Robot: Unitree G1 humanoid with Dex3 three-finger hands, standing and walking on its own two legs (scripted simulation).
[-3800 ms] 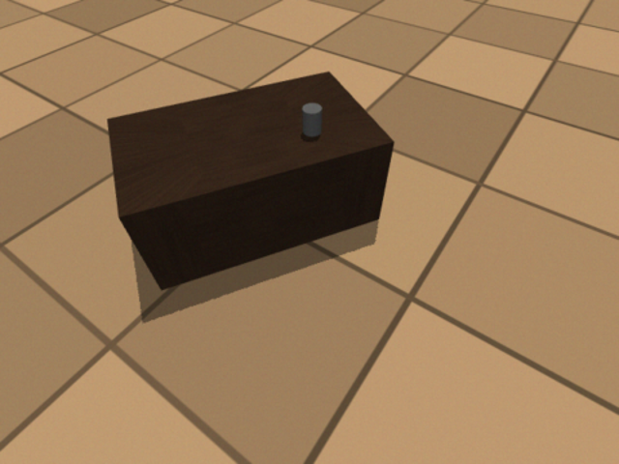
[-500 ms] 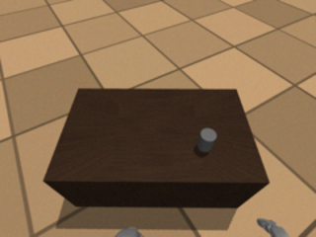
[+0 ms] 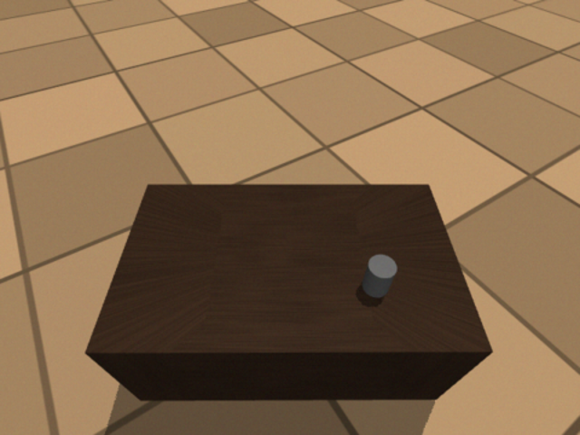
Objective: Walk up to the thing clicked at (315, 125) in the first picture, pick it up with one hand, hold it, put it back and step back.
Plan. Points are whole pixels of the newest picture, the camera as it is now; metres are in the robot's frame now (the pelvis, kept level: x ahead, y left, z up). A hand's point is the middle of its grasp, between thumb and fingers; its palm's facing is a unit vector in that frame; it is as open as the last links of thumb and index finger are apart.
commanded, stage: walk up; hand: right
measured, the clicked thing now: (378, 276) +0.54 -0.22 -0.31
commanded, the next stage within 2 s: stand in 0.58 s
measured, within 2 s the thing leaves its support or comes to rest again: neither
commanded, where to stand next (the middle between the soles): +0.05 +0.00 m, yaw -1 degrees
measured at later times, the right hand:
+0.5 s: hand out of the picture +0.10 -0.25 -0.15, palm faces -0.01 +0.95 -0.32, open 7.4 cm
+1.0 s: hand out of the picture +0.10 -0.26 -0.15, palm faces -0.01 +0.94 -0.34, open 7.4 cm
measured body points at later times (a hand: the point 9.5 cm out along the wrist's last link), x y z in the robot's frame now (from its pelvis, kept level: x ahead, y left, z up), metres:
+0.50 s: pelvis +0.02 +0.00 +0.00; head +0.02 +0.00 +0.45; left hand +0.08 +0.30 -0.13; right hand +0.10 -0.30 -0.13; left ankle +0.06 +0.10 -0.74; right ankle -0.03 -0.14 -0.74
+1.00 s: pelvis +0.02 -0.01 +0.00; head +0.03 +0.00 +0.45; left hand +0.09 +0.29 -0.14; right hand +0.10 -0.31 -0.13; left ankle +0.06 +0.10 -0.74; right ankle -0.03 -0.14 -0.74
